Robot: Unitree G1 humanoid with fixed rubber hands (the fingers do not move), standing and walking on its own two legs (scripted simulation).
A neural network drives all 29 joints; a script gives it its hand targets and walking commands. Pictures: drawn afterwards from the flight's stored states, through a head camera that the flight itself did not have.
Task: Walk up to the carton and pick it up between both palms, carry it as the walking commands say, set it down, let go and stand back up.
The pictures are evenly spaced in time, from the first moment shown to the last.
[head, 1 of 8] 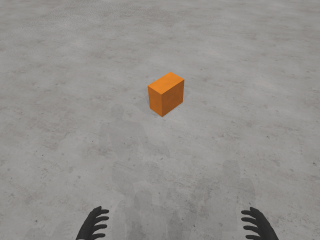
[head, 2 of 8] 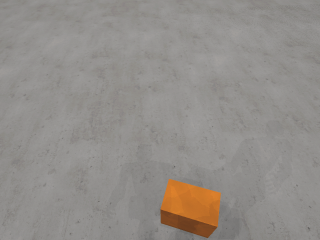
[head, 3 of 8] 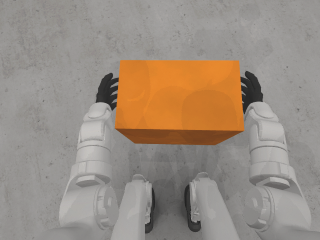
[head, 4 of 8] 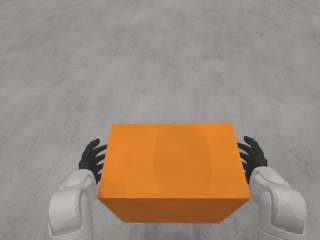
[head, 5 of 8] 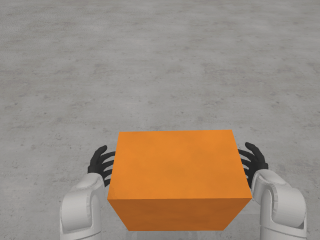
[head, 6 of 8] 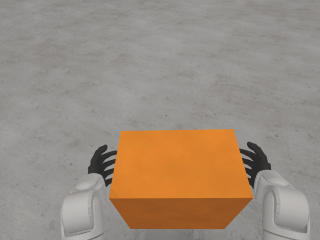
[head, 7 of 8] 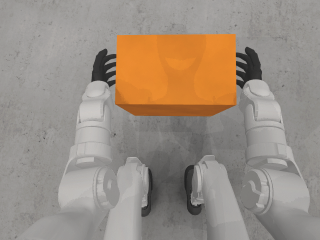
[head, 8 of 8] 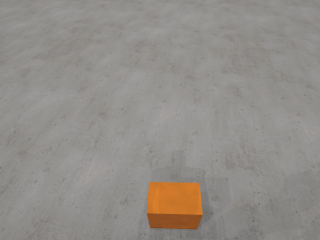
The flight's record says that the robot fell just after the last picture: no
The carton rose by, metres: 0.67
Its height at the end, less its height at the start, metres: +0.00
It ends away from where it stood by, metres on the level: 3.99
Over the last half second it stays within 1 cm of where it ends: yes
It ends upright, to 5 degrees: yes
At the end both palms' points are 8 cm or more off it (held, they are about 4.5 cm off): yes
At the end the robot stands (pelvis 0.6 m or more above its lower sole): yes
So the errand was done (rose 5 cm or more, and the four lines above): yes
